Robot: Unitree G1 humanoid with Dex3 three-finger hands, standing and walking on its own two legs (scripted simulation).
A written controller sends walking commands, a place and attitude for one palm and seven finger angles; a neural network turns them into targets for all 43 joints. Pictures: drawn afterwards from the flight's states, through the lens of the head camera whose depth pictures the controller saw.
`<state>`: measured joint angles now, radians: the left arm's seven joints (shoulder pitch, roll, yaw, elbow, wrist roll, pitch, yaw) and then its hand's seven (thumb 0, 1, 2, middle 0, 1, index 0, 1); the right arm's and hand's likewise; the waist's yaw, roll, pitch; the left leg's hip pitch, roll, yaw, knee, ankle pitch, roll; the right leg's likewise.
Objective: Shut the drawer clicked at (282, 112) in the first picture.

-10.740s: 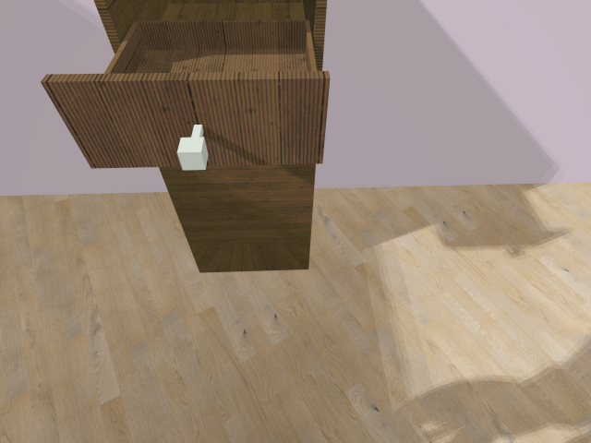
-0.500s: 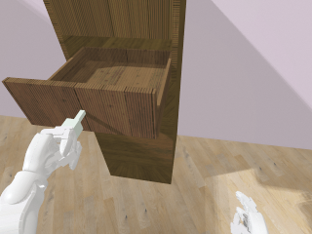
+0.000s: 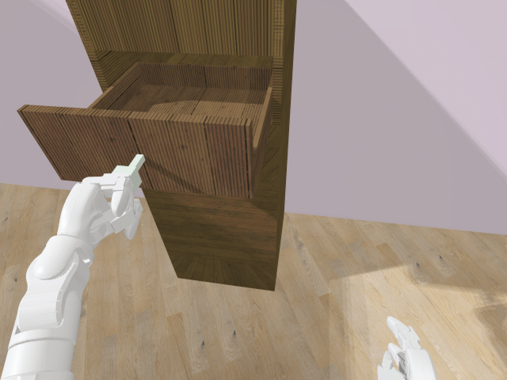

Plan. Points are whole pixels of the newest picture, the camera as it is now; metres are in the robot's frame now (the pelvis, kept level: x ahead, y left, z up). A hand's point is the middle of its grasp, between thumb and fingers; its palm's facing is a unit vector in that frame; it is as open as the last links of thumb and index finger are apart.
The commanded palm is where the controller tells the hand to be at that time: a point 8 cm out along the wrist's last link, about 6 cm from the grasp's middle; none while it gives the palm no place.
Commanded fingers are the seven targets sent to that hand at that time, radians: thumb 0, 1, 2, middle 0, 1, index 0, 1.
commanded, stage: push the drawer shut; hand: left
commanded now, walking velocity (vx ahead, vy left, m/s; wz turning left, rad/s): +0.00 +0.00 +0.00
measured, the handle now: (130, 172) +0.39 +0.24 +0.15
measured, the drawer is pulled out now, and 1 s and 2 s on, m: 0.25 0.12 0.00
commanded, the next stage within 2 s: none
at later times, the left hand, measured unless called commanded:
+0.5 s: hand (151, 177) +0.37 +0.20 +0.15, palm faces -0.04 -1.00 -0.04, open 3.3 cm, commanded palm +0.36 +0.24 +0.15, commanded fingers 0.00 0.90 0.90 -1.40 -1.60 -1.40 -1.60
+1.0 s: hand (165, 154) +0.43 +0.19 +0.15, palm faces -0.05 -1.00 -0.01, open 3.3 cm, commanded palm +0.42 +0.24 +0.15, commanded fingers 0.00 0.90 0.90 -1.40 -1.60 -1.40 -1.60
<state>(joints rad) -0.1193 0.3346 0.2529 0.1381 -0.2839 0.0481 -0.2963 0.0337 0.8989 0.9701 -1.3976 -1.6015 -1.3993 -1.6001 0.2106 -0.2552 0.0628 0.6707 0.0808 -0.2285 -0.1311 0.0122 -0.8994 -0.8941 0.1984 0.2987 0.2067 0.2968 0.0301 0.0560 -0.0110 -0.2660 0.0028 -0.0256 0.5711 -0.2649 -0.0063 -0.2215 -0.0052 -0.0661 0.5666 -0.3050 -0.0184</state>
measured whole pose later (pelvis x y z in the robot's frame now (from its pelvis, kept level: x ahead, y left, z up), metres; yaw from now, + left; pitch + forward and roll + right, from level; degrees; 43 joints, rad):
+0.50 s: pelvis +0.01 +0.00 +0.00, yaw -1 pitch +1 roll +0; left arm -0.39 0.37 0.26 0.46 -0.26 0.01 -0.31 0.02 0.91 0.97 -1.40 -1.60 -1.40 -1.60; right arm 0.26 -0.27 0.05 0.68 0.08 -0.17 -0.12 0.01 -0.90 -0.89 0.20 0.30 0.21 0.30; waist 0.00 0.05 -0.02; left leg -0.31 0.01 -0.02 0.57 -0.27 -0.01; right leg -0.27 0.00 -0.06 0.56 -0.30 -0.02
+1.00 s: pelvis +0.02 +0.01 +0.00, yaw -1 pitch +3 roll -1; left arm -0.59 0.38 0.26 0.66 -0.22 -0.02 -0.28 0.02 0.92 0.97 -1.40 -1.60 -1.40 -1.60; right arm 0.29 -0.26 0.04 0.67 0.07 -0.10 -0.10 0.01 -0.90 -0.89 0.20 0.30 0.21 0.30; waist -0.02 0.04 -0.04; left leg -0.35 0.01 -0.01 0.58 -0.29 0.01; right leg -0.30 0.00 -0.05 0.55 -0.31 -0.01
